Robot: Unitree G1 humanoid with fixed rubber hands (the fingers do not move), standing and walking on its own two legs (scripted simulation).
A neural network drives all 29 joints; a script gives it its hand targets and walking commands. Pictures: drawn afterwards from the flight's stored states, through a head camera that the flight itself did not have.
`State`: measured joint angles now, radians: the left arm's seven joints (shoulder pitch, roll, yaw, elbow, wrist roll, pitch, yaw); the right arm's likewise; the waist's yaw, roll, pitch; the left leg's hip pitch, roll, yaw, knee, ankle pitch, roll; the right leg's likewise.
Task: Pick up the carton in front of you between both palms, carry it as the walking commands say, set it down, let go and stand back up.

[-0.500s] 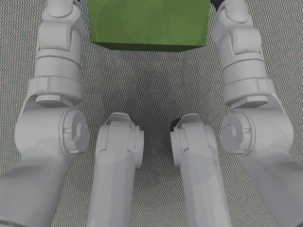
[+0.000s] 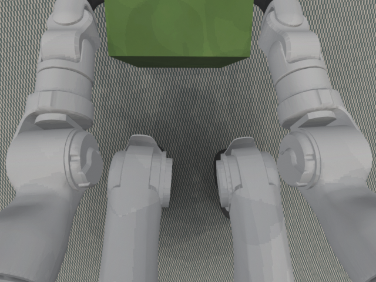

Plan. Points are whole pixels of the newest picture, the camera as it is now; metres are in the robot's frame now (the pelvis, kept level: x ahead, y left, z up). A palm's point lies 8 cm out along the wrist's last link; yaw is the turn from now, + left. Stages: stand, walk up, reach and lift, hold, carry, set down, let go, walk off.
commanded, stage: set down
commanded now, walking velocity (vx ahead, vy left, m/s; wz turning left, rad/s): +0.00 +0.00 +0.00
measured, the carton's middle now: (179, 8) +0.55 +0.04 -0.25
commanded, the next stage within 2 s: let go in 1.98 s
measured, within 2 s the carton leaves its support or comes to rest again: neither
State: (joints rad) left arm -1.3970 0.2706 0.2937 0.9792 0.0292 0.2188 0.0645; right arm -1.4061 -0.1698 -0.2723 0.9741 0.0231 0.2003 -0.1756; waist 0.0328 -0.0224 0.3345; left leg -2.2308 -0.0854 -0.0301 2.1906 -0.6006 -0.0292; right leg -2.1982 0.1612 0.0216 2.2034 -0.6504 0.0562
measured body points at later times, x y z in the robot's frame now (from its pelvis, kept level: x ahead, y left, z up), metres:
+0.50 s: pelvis -0.01 +0.00 -0.01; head +0.36 +0.02 +0.24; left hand +0.55 +0.20 -0.18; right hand +0.56 -0.11 -0.18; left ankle +0.10 +0.12 -0.34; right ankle +0.10 -0.11 -0.34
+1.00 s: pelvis +0.00 +0.00 -0.02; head +0.37 +0.02 +0.22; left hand +0.56 +0.24 -0.19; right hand +0.57 -0.16 -0.19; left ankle +0.10 +0.11 -0.34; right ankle +0.10 -0.11 -0.34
